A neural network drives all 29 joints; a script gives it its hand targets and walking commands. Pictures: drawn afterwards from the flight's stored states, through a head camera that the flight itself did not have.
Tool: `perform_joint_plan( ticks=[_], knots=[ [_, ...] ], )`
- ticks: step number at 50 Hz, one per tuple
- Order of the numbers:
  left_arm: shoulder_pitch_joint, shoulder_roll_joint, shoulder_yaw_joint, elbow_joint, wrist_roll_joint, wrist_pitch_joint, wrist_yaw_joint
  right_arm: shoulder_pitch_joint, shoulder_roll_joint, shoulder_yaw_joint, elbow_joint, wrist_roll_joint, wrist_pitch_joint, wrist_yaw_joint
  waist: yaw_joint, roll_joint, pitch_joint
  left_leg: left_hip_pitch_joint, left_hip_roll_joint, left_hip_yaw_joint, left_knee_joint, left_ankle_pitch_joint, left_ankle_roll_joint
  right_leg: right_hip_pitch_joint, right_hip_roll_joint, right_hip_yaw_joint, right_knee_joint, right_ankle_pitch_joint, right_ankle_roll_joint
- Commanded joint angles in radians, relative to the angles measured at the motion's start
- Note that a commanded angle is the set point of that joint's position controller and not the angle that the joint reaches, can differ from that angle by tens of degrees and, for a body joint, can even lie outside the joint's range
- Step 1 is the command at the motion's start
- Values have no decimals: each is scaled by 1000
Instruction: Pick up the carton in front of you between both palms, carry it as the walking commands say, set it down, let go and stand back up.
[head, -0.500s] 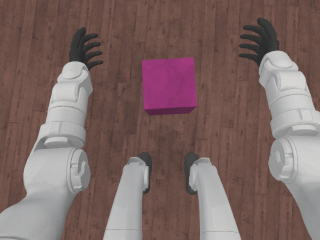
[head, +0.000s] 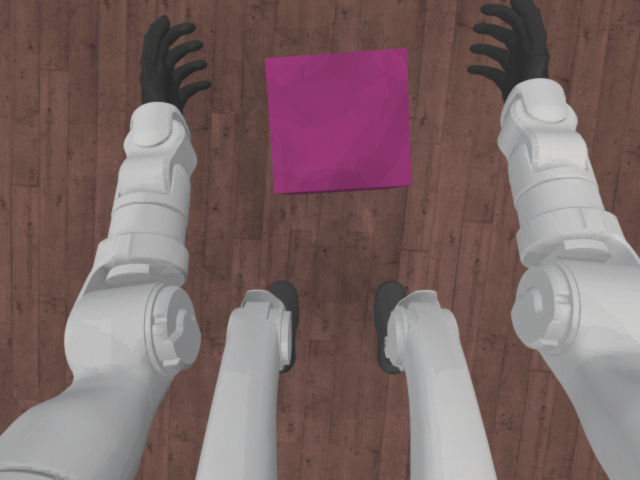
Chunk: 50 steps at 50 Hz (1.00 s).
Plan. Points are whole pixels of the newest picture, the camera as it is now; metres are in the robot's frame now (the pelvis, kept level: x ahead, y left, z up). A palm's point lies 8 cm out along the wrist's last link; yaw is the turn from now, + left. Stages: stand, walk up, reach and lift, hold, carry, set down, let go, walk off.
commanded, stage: reach and lift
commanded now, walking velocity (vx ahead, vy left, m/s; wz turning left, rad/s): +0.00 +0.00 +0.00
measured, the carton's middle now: (337, 135) +0.51 +0.00 -0.44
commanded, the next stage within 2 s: none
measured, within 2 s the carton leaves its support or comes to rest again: leaves its support in 1.42 s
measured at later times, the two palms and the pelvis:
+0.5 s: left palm (223, 136) +0.49 +0.18 -0.35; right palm (454, 121) +0.51 -0.18 -0.35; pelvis -0.05 +0.00 -0.18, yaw +0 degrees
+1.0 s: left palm (236, 131) +0.50 +0.17 -0.37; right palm (441, 120) +0.51 -0.17 -0.37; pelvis -0.05 +0.00 -0.20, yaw +0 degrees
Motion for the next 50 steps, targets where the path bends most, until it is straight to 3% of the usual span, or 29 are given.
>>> perform_joint_plan(
  ticks=[1,4,9,14,18,24,32,36,42,46,50],
  knots=[
    [-198,130,-53,-108,-60,-20,22,-227,-148,53,-119,63,-23,-22,-2,-24,-1025,455,-67,28,101,527,-37,533,59,-7,107,551,29],
    [-258,177,-114,-132,-126,-11,45,-287,-190,128,-138,139,-15,-41,2,-24,-1120,474,-66,39,202,506,-36,519,59,-23,209,518,30],
    [-370,225,-176,-145,-210,23,72,-408,-243,205,-145,229,17,-65,9,-33,-1153,455,-59,58,319,360,-30,474,52,-49,320,348,26],
    [-480,245,-197,-39,-238,50,77,-521,-266,233,-33,259,43,-75,9,-40,-969,333,-39,65,387,147,-27,375,29,-48,384,139,20],
    [-547,251,-204,68,-240,37,69,-574,-274,245,77,263,32,-70,6,-28,-821,267,-24,55,440,75,-24,295,13,-35,435,65,15],
    [-631,275,-229,152,-253,-3,58,-646,-293,269,156,278,-8,-62,3,-13,-731,245,-15,41,531,119,-25,257,6,-18,526,102,18],
    [-728,318,-296,89,-319,-29,71,-738,-314,332,59,340,-30,-83,-4,-32,-903,323,-27,49,620,258,-17,371,14,-27,617,260,24],
    [-677,301,-303,102,-322,-24,74,-686,-288,341,48,349,-23,-87,1,-26,-939,364,-37,58,636,317,-18,408,24,-36,634,319,25],
    [-572,240,-263,191,-274,-26,62,-573,-226,298,134,299,-22,-72,6,-28,-709,225,-42,50,613,252,-20,261,27,-29,609,241,30],
    [-601,229,-253,170,-253,-35,56,-591,-220,274,128,272,-31,-69,-2,-19,-681,210,-42,43,605,238,-20,224,31,-27,599,218,27],
    [-674,166,-298,139,-276,-33,56,-663,-167,319,109,296,-33,-70,-6,-14,-711,250,-51,40,596,219,-20,246,38,-27,588,194,20]
  ],
)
